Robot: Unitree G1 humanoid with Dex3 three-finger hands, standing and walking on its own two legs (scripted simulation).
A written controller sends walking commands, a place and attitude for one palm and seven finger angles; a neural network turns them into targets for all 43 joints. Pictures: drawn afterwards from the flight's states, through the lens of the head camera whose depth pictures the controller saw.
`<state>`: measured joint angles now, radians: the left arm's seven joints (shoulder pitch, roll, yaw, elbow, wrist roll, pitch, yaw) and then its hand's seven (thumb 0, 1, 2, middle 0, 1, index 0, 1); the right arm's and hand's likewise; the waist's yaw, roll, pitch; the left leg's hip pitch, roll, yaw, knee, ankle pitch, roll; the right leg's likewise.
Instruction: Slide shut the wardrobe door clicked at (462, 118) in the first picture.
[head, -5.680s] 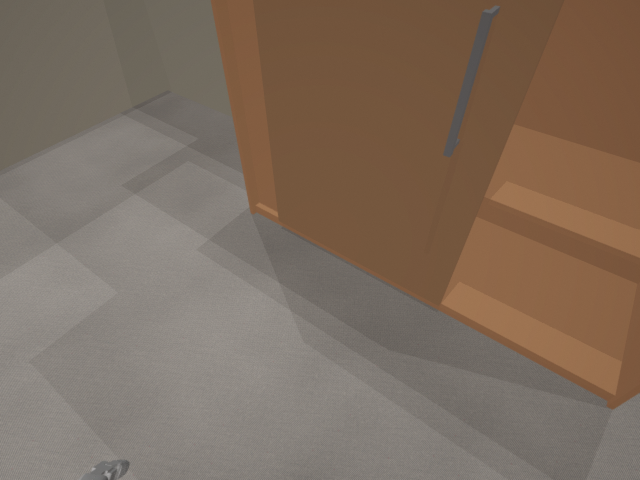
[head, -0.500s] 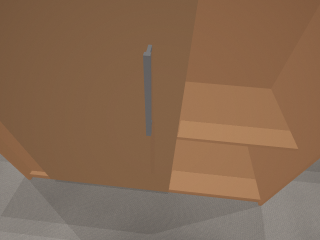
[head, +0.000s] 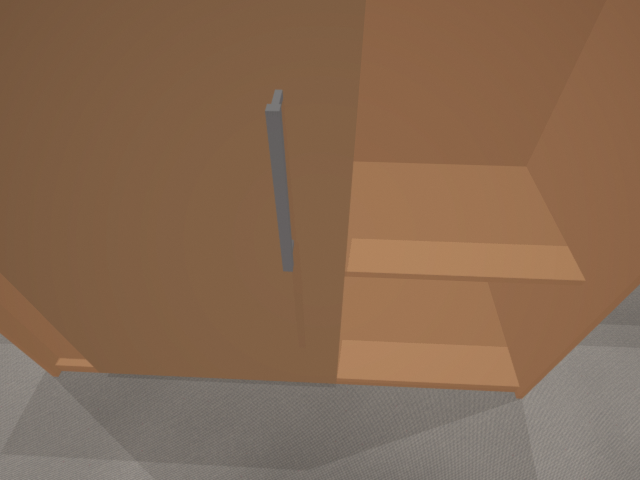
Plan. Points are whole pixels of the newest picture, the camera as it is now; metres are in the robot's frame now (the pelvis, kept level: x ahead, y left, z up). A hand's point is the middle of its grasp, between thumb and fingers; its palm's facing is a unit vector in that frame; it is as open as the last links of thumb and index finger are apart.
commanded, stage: look again from close up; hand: left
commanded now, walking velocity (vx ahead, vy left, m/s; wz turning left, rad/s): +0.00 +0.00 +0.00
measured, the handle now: (283, 194) +0.50 +0.09 +0.08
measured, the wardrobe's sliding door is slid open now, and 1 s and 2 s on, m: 0.57 0.57 0.57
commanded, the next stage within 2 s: shuffle to correct the standing spot in 0.76 s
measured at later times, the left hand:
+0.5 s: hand out of the picture -0.02 +0.18 -0.17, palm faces +0.02 -0.98 -0.19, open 7.3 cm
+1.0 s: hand out of the picture -0.06 +0.16 -0.17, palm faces +0.03 -0.99 -0.16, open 7.4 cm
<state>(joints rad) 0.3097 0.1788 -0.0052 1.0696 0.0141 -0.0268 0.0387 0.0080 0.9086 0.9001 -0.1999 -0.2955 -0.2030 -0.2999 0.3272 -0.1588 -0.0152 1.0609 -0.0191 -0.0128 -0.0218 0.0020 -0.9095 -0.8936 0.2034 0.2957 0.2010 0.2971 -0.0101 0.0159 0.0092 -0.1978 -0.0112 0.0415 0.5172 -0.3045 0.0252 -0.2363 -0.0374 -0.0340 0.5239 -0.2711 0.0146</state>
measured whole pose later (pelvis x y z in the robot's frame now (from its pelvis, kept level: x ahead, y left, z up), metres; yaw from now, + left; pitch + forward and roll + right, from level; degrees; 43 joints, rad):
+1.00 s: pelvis -0.03 +0.01 +0.00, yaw -1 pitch -3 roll +0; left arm 0.36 0.11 0.00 1.14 0.03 -0.01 0.04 0.00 0.91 0.90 -0.20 -0.30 -0.20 -0.30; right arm 0.33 -0.12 -0.01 1.15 -0.02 0.00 -0.02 0.00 -0.91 -0.89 0.20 0.30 0.20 0.30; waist 0.00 0.00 0.01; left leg -0.18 -0.02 0.07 0.45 -0.23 0.04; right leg -0.23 -0.05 -0.01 0.48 -0.22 0.02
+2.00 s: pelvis -0.02 +0.00 +0.01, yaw -1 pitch -2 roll +0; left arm 0.28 0.15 0.01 1.08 0.02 0.00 0.03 0.00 0.91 0.90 -0.20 -0.30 -0.20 -0.30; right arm 0.28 -0.15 -0.01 1.11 -0.02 0.01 -0.02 0.00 -0.92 -0.89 0.20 0.30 0.20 0.30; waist 0.00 0.01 0.02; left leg -0.18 0.00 0.09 0.43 -0.22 0.03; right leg -0.21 -0.02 -0.02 0.44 -0.19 0.01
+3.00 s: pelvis +0.00 -0.01 +0.01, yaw -1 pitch -1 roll +1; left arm 0.30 0.14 -0.01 1.11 0.01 -0.03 0.03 0.01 0.91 0.90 -0.20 -0.30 -0.20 -0.30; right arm 0.29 -0.16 0.02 1.13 -0.01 -0.03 -0.02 0.00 -0.91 -0.89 0.20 0.30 0.20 0.30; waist 0.00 0.01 0.02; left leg -0.15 -0.01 0.09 0.43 -0.25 0.03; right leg -0.20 -0.03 -0.02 0.47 -0.24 0.01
